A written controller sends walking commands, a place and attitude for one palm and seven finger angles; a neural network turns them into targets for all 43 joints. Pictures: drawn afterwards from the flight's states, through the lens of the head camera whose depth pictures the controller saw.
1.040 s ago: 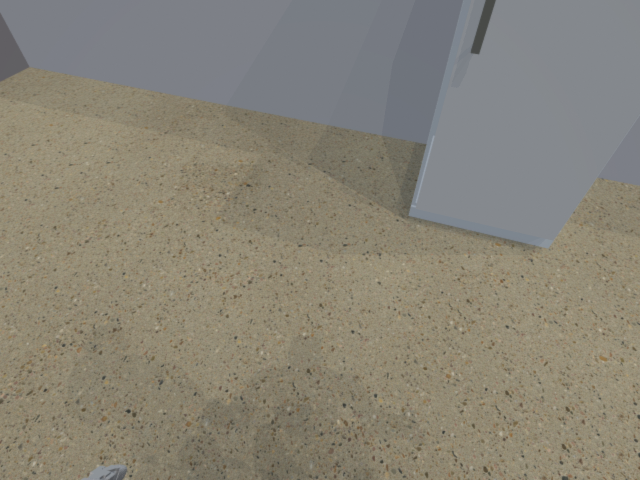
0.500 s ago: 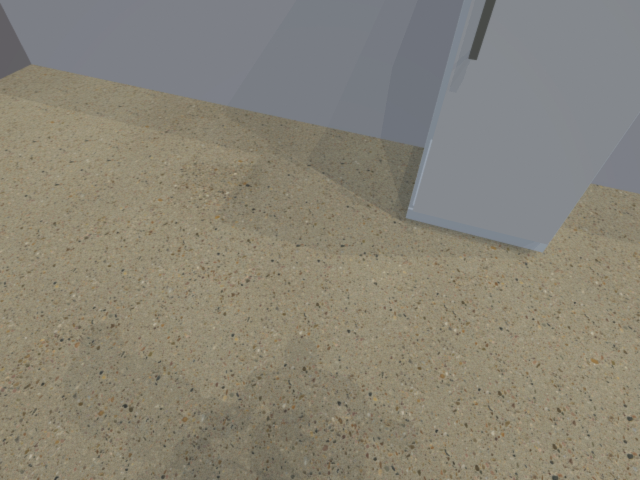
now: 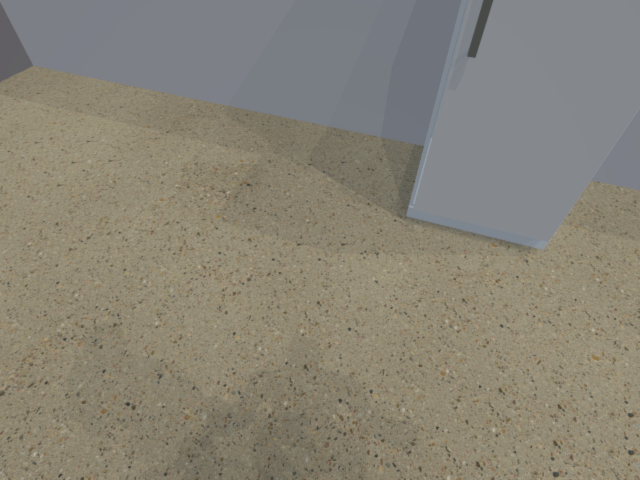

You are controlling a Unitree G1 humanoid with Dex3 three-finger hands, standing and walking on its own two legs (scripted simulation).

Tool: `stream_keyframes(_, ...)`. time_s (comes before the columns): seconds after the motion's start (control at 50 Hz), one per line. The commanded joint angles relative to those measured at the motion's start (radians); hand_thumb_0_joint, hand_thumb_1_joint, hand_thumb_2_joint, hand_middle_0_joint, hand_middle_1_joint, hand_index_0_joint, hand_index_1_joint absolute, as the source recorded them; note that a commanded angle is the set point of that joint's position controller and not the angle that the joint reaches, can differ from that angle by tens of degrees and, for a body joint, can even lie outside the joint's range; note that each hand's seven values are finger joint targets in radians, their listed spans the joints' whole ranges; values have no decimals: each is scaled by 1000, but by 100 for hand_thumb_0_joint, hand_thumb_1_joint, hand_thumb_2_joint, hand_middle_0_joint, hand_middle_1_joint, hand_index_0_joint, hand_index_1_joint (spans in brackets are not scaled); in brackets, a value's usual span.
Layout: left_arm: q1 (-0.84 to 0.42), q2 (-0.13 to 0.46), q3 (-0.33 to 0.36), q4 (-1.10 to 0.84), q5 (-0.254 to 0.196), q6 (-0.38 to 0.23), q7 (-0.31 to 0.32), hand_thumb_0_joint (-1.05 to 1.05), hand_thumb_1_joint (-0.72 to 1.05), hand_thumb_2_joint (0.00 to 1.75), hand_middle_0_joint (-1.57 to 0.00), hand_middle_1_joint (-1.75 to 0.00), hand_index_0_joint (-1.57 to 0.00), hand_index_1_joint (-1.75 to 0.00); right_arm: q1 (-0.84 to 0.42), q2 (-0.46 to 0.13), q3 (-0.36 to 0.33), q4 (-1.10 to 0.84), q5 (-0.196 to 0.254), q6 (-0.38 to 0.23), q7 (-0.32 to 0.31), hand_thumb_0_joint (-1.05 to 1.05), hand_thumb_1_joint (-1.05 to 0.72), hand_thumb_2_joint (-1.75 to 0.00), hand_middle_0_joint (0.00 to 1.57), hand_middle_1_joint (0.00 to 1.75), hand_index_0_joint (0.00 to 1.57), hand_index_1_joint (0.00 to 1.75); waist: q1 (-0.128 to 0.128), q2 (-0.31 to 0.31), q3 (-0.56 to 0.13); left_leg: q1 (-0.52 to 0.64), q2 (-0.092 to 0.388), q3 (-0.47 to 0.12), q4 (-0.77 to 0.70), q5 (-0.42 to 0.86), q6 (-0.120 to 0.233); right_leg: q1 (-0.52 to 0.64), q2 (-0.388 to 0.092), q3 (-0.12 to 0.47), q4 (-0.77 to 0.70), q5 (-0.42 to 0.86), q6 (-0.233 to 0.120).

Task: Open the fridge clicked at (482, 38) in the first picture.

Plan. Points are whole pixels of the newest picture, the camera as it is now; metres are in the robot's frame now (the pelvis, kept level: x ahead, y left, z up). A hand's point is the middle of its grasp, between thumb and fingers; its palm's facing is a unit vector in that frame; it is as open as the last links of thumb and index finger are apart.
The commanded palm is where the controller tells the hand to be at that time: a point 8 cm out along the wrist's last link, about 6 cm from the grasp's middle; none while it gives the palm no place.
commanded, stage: look at it before walking up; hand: left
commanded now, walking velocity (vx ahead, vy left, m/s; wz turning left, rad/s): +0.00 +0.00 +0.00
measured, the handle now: out of the picture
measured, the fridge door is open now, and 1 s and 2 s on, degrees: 0 0 0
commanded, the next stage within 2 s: walk to a spot facing it in 0.40 s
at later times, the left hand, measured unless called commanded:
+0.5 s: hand out of the picture +0.08 +0.25 -0.16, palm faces -0.03 -0.94 -0.34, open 7.4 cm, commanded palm none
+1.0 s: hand out of the picture +0.04 +0.17 -0.17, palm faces -0.11 -0.97 -0.20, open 7.4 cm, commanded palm none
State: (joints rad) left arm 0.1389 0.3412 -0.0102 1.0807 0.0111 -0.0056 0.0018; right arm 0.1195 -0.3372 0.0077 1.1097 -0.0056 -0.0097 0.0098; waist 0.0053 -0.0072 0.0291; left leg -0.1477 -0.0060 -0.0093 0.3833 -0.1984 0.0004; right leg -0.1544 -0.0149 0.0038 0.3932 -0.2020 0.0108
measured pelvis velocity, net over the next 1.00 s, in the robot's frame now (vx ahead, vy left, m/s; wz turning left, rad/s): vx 0.03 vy -0.01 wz -0.19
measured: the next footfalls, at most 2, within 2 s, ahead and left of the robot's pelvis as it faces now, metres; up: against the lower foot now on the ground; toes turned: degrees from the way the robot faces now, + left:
left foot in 1.16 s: +0.15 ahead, +0.11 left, +0.00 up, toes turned -13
right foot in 1.66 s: +0.30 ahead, -0.21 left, +0.00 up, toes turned -43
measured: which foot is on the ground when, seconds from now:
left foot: down 0.00-0.84, up 0.86-1.00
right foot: down 0.00-1.00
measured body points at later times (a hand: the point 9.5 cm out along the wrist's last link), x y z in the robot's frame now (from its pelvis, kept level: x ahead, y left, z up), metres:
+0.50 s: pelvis +0.01 +0.00 +0.00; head +0.02 +0.00 +0.45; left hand +0.08 +0.30 -0.13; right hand +0.09 -0.30 -0.13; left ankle +0.01 +0.12 -0.74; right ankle +0.01 -0.13 -0.74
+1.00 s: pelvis +0.03 -0.01 -0.01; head +0.04 -0.02 +0.44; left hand +0.05 +0.23 -0.15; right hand +0.06 -0.28 -0.15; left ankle +0.05 +0.11 -0.69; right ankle +0.01 -0.13 -0.74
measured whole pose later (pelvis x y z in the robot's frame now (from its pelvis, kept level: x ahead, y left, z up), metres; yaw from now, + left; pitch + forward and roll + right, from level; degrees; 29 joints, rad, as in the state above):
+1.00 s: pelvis +0.03 -0.01 -0.01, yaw -11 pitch +0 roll +0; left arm 0.38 0.18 0.02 0.97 0.03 0.00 -0.01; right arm 0.19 -0.25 -0.04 0.97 -0.01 0.02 0.02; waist 0.05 0.01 0.03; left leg -0.46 0.04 0.05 0.97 -0.40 -0.04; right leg -0.24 0.05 0.11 0.50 -0.26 -0.03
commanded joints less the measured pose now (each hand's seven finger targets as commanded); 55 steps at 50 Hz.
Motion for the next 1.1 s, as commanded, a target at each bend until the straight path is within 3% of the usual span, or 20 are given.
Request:
stream_keyframes(0.0, -44, 203, 43, -60, 1, -21, 9, 0, 90, 90, -20, -30, -20, -30, -52, -208, -45, -62, -3, -25, -18, 0, -90, -90, 20, 30, 20, 30, -4, 10, -50, 2, 119, -102, -70, 98, 29, -5, -108, 95, -72, 63, -38)
stream_keyframes(0.22, -46, 207, 42, -55, 1, -21, 8, 0, 90, 90, -20, -30, -20, -30, -60, -207, -45, -62, -1, -23, -18, 0, -90, -90, 20, 30, 20, 30, -3, 10, -38, 1, 119, -103, -77, 86, 27, -5, -109, 97, -85, 53, -37)
stream_keyframes(0.5, -45, 209, 44, -55, 1, -20, 9, 0, 90, 90, -20, -30, -20, -30, -55, -215, -44, -59, -1, -26, -22, 0, -90, -90, 20, 30, 20, 30, -3, 6, -73, 44, 129, -92, -69, 160, 26, 17, -107, 96, -69, 145, -39)
stream_keyframes(0.52, -44, 200, 45, -60, 0, -15, 9, 0, 90, 90, -20, -30, -20, -30, -47, -204, -46, -60, -2, -24, -25, 0, -90, -90, 20, 30, 20, 30, -5, 11, -74, 53, 132, -77, -49, 179, 24, 5, -105, 102, -54, 183, -40)
stream_keyframes(0.56, -1, 113, 36, -62, 0, 8, 14, 0, 90, 90, -20, -30, -20, -30, 5, -109, -35, -62, -5, -9, -30, 0, -90, -90, 20, 30, 20, 30, -11, -1, -76, 56, 137, -37, -2, 211, 8, -23, -100, 110, -4, 256, -31)
stream_keyframes(0.6, 23, 96, 38, -82, 2, 27, 15, 0, 90, 90, -20, -30, -20, -30, 34, -96, -40, -80, -4, 5, -36, 0, -90, -90, 20, 30, 20, 30, -15, 10, -61, 49, 150, -20, 21, 208, 7, -72, -82, 115, 51, 268, -27)
stream_keyframes(0.68, 43, 83, 56, -142, 8, 44, 4, 0, 90, 90, -20, -30, -20, -30, 33, -119, -70, -141, -7, 18, -44, 0, -90, -90, 20, 30, 20, 30, -11, 67, -36, 10, 214, -43, 29, 148, 47, -169, -28, 95, 186, 187, -18)
stream_keyframes(0.74, 119, 51, 68, -159, 13, 48, -16, 0, 90, 90, -20, -30, -20, -30, 2, -142, -85, -182, -10, 17, -33, 0, -90, -90, 20, 30, 20, 30, 24, 154, -52, -93, 303, -114, -29, -227, 104, -142, 28, 38, 319, -203, -13)
stream_keyframes(0.76, 156, 44, 75, -159, 15, 48, -23, 0, 90, 90, -20, -30, -20, -30, -29, -145, -89, -197, -12, 17, -28, 0, -90, -90, 20, 30, 20, 30, 49, 167, -31, -174, 317, -118, -23, -341, 109, -90, 25, 13, 325, -236, -13)
stream_keyframes(0.78, 207, 44, 83, -152, 20, 43, -29, 0, 90, 90, -20, -30, -20, -30, -59, -139, -89, -213, -15, 20, -23, 0, -90, -90, 20, 30, 20, 30, 82, 119, 3, -284, 277, -71, 58, -438, 82, -13, 22, 30, 264, -242, -23)
stream_keyframes(0.8, 262, 76, 95, -149, 29, 29, -27, 0, 90, 90, -20, -30, -20, -30, -65, -94, -83, -231, -14, 24, -18, 0, -90, -90, 20, 30, 20, 30, 109, -82, 30, -389, 155, 25, 290, -502, 19, 11, -45, 219, 76, -371, -67)
stream_keyframes(0.82, 305, 160, 114, -153, 31, 18, -13, 0, 90, 90, -20, -30, -20, -30, -96, -29, -72, -272, -5, 23, -12, 0, -90, -90, 20, 30, 20, 30, 124, -404, 78, -571, 12, 136, 598, -492, -40, -1, -254, 645, -194, -574, -174)
stream_keyframes(0.84, 328, 163, 112, -163, 13, 9, 4, 0, 90, 90, -20, -30, -20, -30, -150, -56, -71, -299, -9, 15, -12, 0, -90, -90, 20, 30, 20, 30, 138, -299, 128, -589, 41, 15, 730, -407, -30, -80, -318, 813, -321, -606, -243)
stream_keyframes(0.86, 277, 149, 110, -172, 14, 0, 9, 0, 90, 90, -20, -30, -20, -30, -137, -47, -77, -295, -10, 2, -7, 0, -90, -90, 20, 30, 20, 30, 87, -161, 130, -583, 71, -31, 756, -323, -28, -82, -300, 777, -297, -563, -265)
stream_keyframes(0.88, 219, 125, 105, -186, 17, -8, 7, 0, 90, 90, -20, -30, -20, -30, -78, -43, -79, -281, -12, -8, -3, 0, -90, -90, 20, 30, 20, 30, 38, -93, 83, -538, 90, -29, 715, -271, -31, -67, -267, 652, -232, -466, -246)
stream_keyframes(0.9, 187, 105, 102, -196, 17, -18, 5, 0, 90, 90, -20, -30, -20, -30, -38, -27, -79, -264, -14, -12, 0, 0, -90, -90, 20, 30, 20, 30, 16, -81, 38, -478, 93, -7, 668, -218, -39, -67, -225, 544, -198, -359, -226)
stream_keyframes(0.94, 196, 80, 100, -188, 15, -27, 0, 0, 90, 90, -20, -30, -20, -30, -11, 6, -78, -251, -11, -13, 2, 0, -90, -90, 20, 30, 20, 30, 10, -124, 11, -386, 75, 32, 569, -174, -46, -86, -167, 428, -174, -233, -201)
stream_keyframes(1.02, 233, 73, 110, -173, 17, -24, -4, 0, 90, 90, -20, -30, -20, -30, -11, 40, -75, -272, -4, -23, -1, 0, -90, -90, 20, 30, 20, 30, 23, -143, 2, -270, 37, 55, 382, -159, -44, -133, -148, 420, -161, -185, -200)
stream_keyframes(1.04, 215, 82, 115, -175, 19, -24, -5, 0, 90, 90, -20, -30, -20, -30, 8, 44, -76, -274, 0, -29, -2, 0, -90, -90, 20, 30, 20, 30, 11, -147, -5, -220, 32, 56, 334, -170, -40, -148, -150, 417, -147, -181, -196)
stream_keyframes(1.08, 171, 70, 122, -185, 15, -16, -6, 0, 90, 90, -20, -30, -20, -30, 104, 40, -79, -248, 1, -42, -13, 0, -90, -90, 20, 30, 20, 30, -31, -147, -33, -15, 11, 72, 158, -93, -41, -244, -96, 378, -63, -195, -158)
